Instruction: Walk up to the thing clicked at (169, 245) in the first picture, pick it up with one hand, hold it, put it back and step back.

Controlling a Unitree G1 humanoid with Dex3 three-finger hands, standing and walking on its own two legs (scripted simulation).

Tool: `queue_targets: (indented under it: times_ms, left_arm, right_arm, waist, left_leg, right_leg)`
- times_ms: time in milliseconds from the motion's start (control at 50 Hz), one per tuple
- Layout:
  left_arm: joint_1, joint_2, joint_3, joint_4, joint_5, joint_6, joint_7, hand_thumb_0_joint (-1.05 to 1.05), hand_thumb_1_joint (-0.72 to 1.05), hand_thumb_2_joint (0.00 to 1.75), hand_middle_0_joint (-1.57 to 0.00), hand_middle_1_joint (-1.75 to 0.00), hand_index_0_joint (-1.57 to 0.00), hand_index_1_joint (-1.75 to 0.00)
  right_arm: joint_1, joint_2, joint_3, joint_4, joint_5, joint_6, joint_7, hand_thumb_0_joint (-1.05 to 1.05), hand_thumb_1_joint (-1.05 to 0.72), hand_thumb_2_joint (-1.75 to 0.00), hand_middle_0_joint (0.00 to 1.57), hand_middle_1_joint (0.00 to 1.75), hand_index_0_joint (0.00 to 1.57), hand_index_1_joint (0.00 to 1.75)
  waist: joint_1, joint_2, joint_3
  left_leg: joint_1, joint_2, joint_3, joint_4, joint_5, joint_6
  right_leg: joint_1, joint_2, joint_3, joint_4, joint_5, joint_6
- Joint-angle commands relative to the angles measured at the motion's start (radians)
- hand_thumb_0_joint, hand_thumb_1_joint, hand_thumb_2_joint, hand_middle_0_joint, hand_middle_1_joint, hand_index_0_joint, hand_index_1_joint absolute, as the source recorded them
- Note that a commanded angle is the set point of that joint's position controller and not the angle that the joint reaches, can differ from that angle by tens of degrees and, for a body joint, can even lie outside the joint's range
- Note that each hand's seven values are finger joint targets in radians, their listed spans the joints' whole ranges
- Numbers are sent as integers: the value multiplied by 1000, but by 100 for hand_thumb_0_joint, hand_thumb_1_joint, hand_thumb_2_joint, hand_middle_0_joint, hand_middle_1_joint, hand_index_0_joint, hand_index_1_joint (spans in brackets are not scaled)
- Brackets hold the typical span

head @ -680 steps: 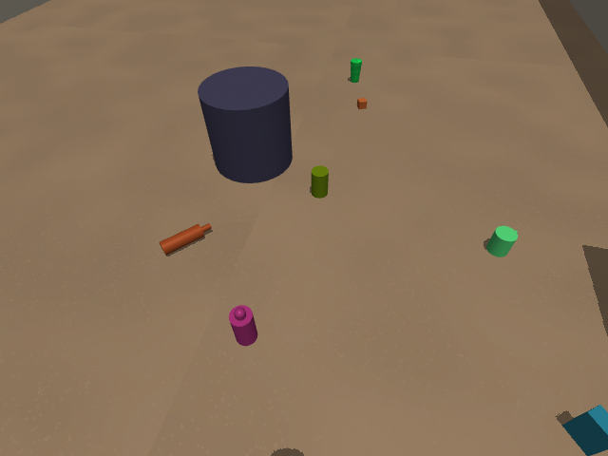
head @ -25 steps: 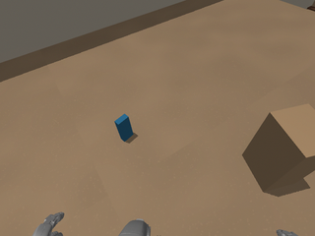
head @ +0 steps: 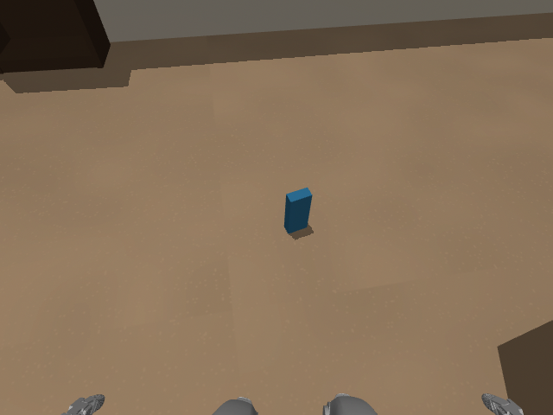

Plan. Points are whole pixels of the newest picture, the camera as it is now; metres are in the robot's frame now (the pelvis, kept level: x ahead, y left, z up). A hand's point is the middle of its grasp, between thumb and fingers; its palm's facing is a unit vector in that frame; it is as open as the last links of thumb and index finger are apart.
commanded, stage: walk up
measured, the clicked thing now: out of the picture -0.73 -0.32 -0.72
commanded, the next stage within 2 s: stand in 1.90 s
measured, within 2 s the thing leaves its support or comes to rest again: neither
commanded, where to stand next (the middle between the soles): +0.06 -0.02 m, yaw +32 degrees
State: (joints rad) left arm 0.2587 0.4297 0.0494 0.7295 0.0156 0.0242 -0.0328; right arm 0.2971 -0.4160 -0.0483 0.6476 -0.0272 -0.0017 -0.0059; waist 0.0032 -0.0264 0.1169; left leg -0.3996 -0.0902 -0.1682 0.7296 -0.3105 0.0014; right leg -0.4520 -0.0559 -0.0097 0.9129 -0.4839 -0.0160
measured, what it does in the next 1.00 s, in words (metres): steps on the spot, turning left: right foot, then left foot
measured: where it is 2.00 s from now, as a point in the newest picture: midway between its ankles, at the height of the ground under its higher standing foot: outside the picture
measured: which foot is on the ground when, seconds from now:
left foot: down 0.00-0.08, up 0.10-0.36, down 0.38-0.70, up 0.72-0.92, down 0.94-1.00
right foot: up 0.00-0.04, down 0.06-0.40, up 0.42-0.66, down 0.68-1.00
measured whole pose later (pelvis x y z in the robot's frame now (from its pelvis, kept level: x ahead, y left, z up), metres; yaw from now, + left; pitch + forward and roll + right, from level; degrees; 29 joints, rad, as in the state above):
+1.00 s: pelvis -0.02 -0.01 -0.01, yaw +31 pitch -2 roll +2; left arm 0.26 0.42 0.05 0.87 0.01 0.02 -0.02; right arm 0.23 -0.41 -0.05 0.89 -0.02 -0.03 -0.01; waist 0.04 -0.05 0.10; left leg -0.36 -0.05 0.03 0.74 -0.33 0.04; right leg -0.37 -0.15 -0.05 0.84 -0.47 0.00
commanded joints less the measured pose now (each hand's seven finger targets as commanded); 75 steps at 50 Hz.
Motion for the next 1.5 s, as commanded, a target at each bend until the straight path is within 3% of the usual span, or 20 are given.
queue_targets:
  times_ms: [0, 40, 60, 80, 160, 320, 360, 400, 420, 540, 640, 700, 760, 880, 920, 940, 960, 1080, 1180, 1480]
  left_arm:
    - [90, 165, 70, -85, -5, -54, 34, 0, 90, 90, -20, -30, -20, -30]
    - [139, 311, 106, -80, 24, -69, 47, 0, 90, 90, -20, -30, -20, -30]
    - [28, 360, 116, -102, 24, -64, 43, 0, 90, 90, -20, -30, -20, -30]
    - [-42, 350, 111, -120, 16, -64, 41, 0, 90, 90, -20, -30, -20, -30]
    - [-46, 275, 103, -70, 23, -70, 47, 0, 90, 90, -20, -30, -20, -30]
    - [-50, 287, 97, -84, 11, -31, 5, 0, 90, 90, -20, -30, -20, -30]
    - [4, 194, 64, -73, 3, -15, 6, 0, 90, 90, -20, -30, -20, -30]
    - [-76, 209, 66, -94, -8, -11, 25, 0, 90, 90, -20, -30, -20, -30]
    - [-118, 245, 70, -88, -3, -16, 30, 0, 90, 90, -20, -30, -20, -30]
    - [28, 192, 75, -3, -6, -22, 24, 0, 90, 90, -20, -30, -20, -30]
    - [85, 191, 78, 31, 4, -49, 34, 0, 90, 90, -20, -30, -20, -30]
    - [-43, 362, 108, -8, 15, -56, 31, 0, 90, 90, -20, -30, -20, -30]
    - [-62, 278, 85, 17, 20, -63, 37, 0, 90, 90, -20, -30, -20, -30]
    - [-56, 251, 71, 37, 6, -45, 20, 0, 90, 90, -20, -30, -20, -30]
    - [-12, 155, 34, 48, -6, -33, 19, 0, 90, 90, -20, -30, -20, -30]
    - [-37, 101, 19, 34, -21, -27, 19, 0, 90, 90, -20, -30, -20, -30]
    - [-75, 198, 51, 59, -17, -20, 35, 0, 90, 90, -20, -30, -20, -30]
    - [20, 166, 40, 163, -19, -33, 32, 0, 90, 90, -20, -30, -20, -30]
    - [-89, 242, 35, 172, -2, -55, 32, 0, 90, 90, -20, -30, -20, -30]
    - [-187, 171, -1, 283, -20, -61, 32, 0, 90, 90, -20, -30, -20, -30]
  right_arm:
    - [-38, -253, -97, -121, 5, -13, -17, 0, -90, -90, 20, 30, 20, 30]
    - [-76, -140, -65, -153, 21, -8, -18, 0, -90, -90, 20, 30, 20, 30]
    - [-25, -172, -80, -131, 4, 2, -32, 0, -90, -90, 20, 30, 20, 30]
    - [-5, -233, -97, -100, -3, 9, -33, 0, -90, -90, 20, 30, 20, 30]
    - [24, -212, -103, -33, 5, 3, 21, 0, -90, -90, 20, 30, 20, 30]
    - [33, -175, -88, 65, 27, -27, 15, 0, -90, -90, 20, 30, 20, 30]
    - [111, -226, -101, 103, 17, -53, -7, 0, -90, -90, 20, 30, 20, 30]
    - [98, -417, -129, 76, 5, -59, -21, 0, -90, -90, 20, 30, 20, 30]
    - [62, -382, -127, 82, 11, -59, -29, 0, -90, -90, 20, 30, 20, 30]
    - [-11, -273, -75, 70, 10, -62, -39, 0, -90, -90, 20, 30, 20, 30]
    - [-66, -222, -53, 54, 27, -33, -38, 0, -90, -90, 20, 30, 20, 30]
    - [-57, -222, -64, 62, 19, -24, -58, 0, -90, -90, 20, 30, 20, 30]
    - [-35, -233, -78, 122, 21, -28, -29, 0, -90, -90, 20, 30, 20, 30]
    - [5, -154, -59, 186, 22, -48, -2, 0, -90, -90, 20, 30, 20, 30]
    - [13, -186, -66, 198, 6, -63, -16, 0, -90, -90, 20, 30, 20, 30]
    - [-40, -274, -76, 169, -8, -68, -22, 0, -90, -90, 20, 30, 20, 30]
    - [-41, -334, -86, 174, 5, -65, -23, 0, -90, -90, 20, 30, 20, 30]
    - [-149, -235, -39, 199, 20, -70, -23, 0, -90, -90, 20, 30, 20, 30]
    - [-161, -172, -17, 245, 36, -42, -17, 0, -90, -90, 20, 30, 20, 30]
    - [-255, -168, 8, 395, 32, -51, -6, 0, -90, -90, 20, 30, 20, 30]
  waist:
    - [51, 175, -207]
    - [97, -164, -192]
    - [44, -228, -152]
    - [16, -157, -106]
    - [7, -158, -41]
    - [18, -196, -125]
    - [-22, 22, -178]
    - [-57, 235, -87]
    - [-41, 130, -22]
    - [9, 198, -129]
    - [65, 130, -163]
    - [32, -209, -86]
    - [12, -98, -6]
    - [1, -149, -124]
    - [-8, 1, -169]
    - [-3, 214, -147]
    - [-35, 163, -101]
    - [26, 170, -142]
    - [-6, -42, -94]
    - [12, 23, -172]
  left_leg:
    - [39, 172, -283, -51, 544, 176]
    - [-256, -42, -21, 267, 117, 30]
    - [-309, -13, 69, 447, -307, 1]
    - [-276, 35, 14, 542, -301, -5]
    - [-199, 100, 85, 421, -72, -13]
    - [139, 27, 275, -86, -7, -19]
    - [325, 54, 109, -265, -55, 25]
    - [185, 444, -615, -405, -104, 294]
    - [112, 425, -545, -395, -43, 300]
    - [92, 274, -228, -173, 426, 225]
    - [-65, 151, -129, 33, 320, 131]
    - [-228, 51, 44, 456, -342, 27]
    - [-189, 86, 99, 374, -186, 24]
    - [127, 24, 246, -134, -18, 10]
    - [303, 93, 45, -257, -22, 55]
    - [245, 335, -371, -361, -127, 158]
    - [79, 409, -447, -390, -165, 263]
    - [100, 299, -168, -247, 287, 179]
    - [46, 107, 30, -153, -46, 36]
    - [199, 172, 3, -314, 343, 37]
  right_leg:
    - [180, 49, 1, -252, 137, -35]
    - [377, -277, 383, -523, 214, -131]
    - [272, -516, 591, -615, 228, -273]
    - [186, -533, 633, -634, 193, -323]
    - [158, -258, 140, -510, 136, -178]
    - [122, -270, -12, -369, 138, -148]
    - [4, -195, -96, -38, 71, -65]
    - [-246, -63, 19, 174, -165, 14]
    - [-205, -85, 59, 205, -125, 4]
    - [-1, -38, -2, 55, -25, -7]
    - [255, 2, 10, -329, 169, -60]
    - [153, -489, 635, -637, 50, -319]
    - [113, -295, 278, -528, 62, -205]
    - [132, -209, 65, -347, 234, -156]
    - [-3, -162, 9, -135, 192, -74]
    - [-138, -32, -35, -38, -19, 2]
    - [-47, -51, 48, 30, -173, -4]
    - [110, -34, 8, -134, -4, -7]
    - [150, -166, 204, -482, 148, -101]
    - [333, -104, 26, -546, 386, -15]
